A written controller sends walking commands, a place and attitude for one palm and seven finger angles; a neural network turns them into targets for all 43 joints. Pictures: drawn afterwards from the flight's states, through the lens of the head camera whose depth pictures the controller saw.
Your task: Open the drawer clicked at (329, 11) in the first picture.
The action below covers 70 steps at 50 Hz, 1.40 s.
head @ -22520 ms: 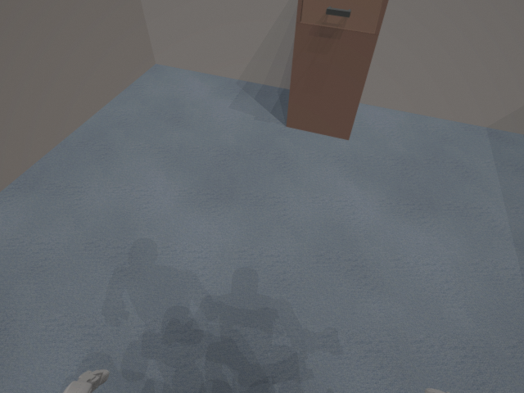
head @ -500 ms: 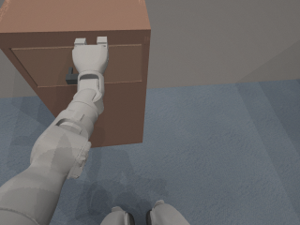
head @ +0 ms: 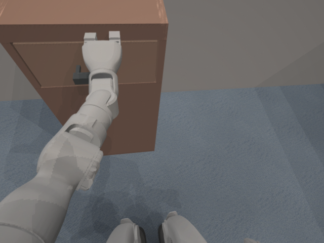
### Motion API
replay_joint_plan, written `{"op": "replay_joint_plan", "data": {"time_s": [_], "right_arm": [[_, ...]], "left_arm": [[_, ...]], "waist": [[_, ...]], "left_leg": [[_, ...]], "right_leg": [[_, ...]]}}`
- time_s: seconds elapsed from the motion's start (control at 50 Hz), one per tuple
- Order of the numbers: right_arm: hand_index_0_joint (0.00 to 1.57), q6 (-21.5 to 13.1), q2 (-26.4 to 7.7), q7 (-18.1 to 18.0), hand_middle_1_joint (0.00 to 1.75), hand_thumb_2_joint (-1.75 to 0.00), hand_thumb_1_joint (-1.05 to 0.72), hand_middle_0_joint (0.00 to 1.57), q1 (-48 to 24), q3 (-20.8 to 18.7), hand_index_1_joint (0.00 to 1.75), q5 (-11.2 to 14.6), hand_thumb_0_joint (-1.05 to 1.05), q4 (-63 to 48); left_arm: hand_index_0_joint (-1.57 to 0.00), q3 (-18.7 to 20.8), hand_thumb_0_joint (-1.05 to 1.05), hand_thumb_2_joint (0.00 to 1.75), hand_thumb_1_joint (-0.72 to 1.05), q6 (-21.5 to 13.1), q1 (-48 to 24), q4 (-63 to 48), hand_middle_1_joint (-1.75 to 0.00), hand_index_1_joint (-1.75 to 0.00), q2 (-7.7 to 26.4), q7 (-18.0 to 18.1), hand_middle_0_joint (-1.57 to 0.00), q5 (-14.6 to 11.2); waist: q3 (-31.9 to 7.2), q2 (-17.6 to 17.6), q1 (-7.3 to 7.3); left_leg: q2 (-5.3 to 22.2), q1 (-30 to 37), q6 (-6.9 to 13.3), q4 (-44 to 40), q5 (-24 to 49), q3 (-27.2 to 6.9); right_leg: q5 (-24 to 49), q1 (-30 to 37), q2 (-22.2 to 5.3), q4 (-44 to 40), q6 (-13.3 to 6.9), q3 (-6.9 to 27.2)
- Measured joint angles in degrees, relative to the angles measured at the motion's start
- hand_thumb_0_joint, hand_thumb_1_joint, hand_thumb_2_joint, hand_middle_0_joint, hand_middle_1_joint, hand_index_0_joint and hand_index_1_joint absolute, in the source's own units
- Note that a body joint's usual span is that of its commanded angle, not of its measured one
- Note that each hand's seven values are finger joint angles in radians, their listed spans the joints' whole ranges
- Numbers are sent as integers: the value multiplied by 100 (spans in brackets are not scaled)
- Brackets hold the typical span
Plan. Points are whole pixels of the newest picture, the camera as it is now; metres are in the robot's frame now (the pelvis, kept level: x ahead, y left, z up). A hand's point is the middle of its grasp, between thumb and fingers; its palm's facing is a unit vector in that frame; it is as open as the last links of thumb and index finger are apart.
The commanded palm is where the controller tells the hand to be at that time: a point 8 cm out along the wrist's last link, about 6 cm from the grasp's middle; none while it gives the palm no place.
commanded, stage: lower the fingers behind the handle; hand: left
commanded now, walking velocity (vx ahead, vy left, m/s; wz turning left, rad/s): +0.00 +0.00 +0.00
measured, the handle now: (94, 72) +0.58 +0.12 +0.03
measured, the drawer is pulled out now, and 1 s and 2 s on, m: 0.00 0.00 0.00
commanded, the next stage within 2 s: lift the fingers back up to retry in 0.14 s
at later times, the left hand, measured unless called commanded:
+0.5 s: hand (105, 68) +0.54 +0.08 +0.08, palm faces +0.08 +0.01 -1.00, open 13.6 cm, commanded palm +0.54 +0.12 +0.08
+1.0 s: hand (105, 67) +0.54 +0.08 +0.08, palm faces +0.05 -0.03 -1.00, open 13.4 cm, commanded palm +0.53 +0.12 +0.13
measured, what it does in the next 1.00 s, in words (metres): stands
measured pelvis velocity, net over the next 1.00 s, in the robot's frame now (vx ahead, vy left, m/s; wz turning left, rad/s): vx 0.02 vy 0.00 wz -0.02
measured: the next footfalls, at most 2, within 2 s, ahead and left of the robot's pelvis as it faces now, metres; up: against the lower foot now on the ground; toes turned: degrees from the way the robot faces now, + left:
none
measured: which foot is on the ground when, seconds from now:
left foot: down 0.00-1.00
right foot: down 0.00-1.00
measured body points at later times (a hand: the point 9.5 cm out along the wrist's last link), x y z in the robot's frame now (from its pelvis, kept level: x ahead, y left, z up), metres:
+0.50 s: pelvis +0.00 +0.00 +0.01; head +0.11 +0.01 +0.45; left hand +0.53 +0.07 +0.13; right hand +0.03 -0.26 -0.12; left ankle +0.06 +0.05 -0.67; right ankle +0.06 -0.09 -0.67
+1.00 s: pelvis +0.02 +0.00 +0.03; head +0.11 +0.00 +0.47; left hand +0.53 +0.08 +0.14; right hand +0.03 -0.25 -0.10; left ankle +0.06 +0.05 -0.67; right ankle +0.06 -0.09 -0.67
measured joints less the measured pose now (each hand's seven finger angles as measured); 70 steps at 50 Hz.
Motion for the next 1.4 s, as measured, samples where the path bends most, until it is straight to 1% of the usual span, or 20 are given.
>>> {"op": "replay_joint_plan", "data": {"time_s": [0.2, 0.34, 0.5, 0.74, 0.9, 0.94, 1.04, 1.16, 1.4], "right_arm": [[21, 62, -10, -75, 30, -90, -90, 20, 67, 41, 30, 38, 1, -20], [21, 75, -24, -84, 30, -90, -90, 20, 92, 37, 30, 46, 1, -19], [21, 92, -36, -83, 30, -90, -90, 20, 173, 27, 30, 50, 1, -83], [21, -22, -61, -35, 30, -90, -90, 20, 411, -38, 30, 26, 1, -90], [21, -139, -64, 34, 29, -90, -90, 20, 484, -136, 30, 17, 1, -3], [21, -175, -59, 59, 29, -90, -90, 20, 493, -146, 30, 15, 1, 32], [21, -237, -47, 122, 29, -90, -90, 20, 483, -165, 30, -13, 1, 98], [21, -250, -45, 147, 29, -90, -90, 20, 380, -187, 30, -21, 1, 113], [21, -229, -42, 121, 29, -90, -90, 20, 224, -213, 30, -3, 1, 61]], "left_arm": [[-30, -49, 0, 30, -50, -48, 40, -100, -128, -138, 66, -129, -37, -44], [-31, -83, 0, 30, -50, -78, 62, -145, -129, -137, 81, -134, -37, -89], [-32, -46, 0, 30, -50, -165, 90, -7, -129, -136, 89, -196, -37, -147], [-35, 158, 0, 30, -50, -450, 235, 197, -129, -130, 100, -155, -37, -139], [-37, 395, 0, 30, -49, -653, 468, 105, -128, -126, 86, -99, -38, -146], [-38, 409, 0, 30, -49, -669, 475, 179, -127, -125, 43, -32, -39, -150], [-39, 483, 0, 30, -49, -702, 536, 231, -127, -126, -50, 128, -40, -52], [-40, 490, 0, 30, -49, -692, 629, 218, -127, -126, -101, 246, -41, -8], [-39, 415, 0, 30, -49, -696, 747, 115, -125, -127, -105, 187, -42, -14]], "waist": [[32, 4, -7], [66, 9, 7], [100, 45, -3], [140, 95, -10], [187, 155, 52], [187, 154, 71], [159, 123, 124], [148, 76, 158], [177, 10, 214]], "left_leg": [[-3, 48, 8, -19, -1, 26], [-4, 92, 14, -44, 1, 32], [11, 304, 7, -206, 29, 27], [27, 695, 6, -527, 91, 28], [24, 1013, 19, -829, 160, 65], [18, 1086, 13, -898, 170, 62], [14, 1191, -1, -999, 175, 40], [29, 1312, -32, -1087, 171, 9], [47, 1501, -101, -1226, 191, -52]], "right_leg": [[0, 40, -5, -9, 22, 26], [5, 83, -7, -35, 31, 35], [61, 304, 12, -231, 40, 52], [157, 701, 38, -586, 41, 96], [228, 994, 44, -860, 42, 168], [235, 1064, 41, -920, 39, 175], [230, 1168, 42, -1014, 16, 167], [232, 1297, 61, -1120, -18, 151], [249, 1493, 85, -1267, -88, 110]]}}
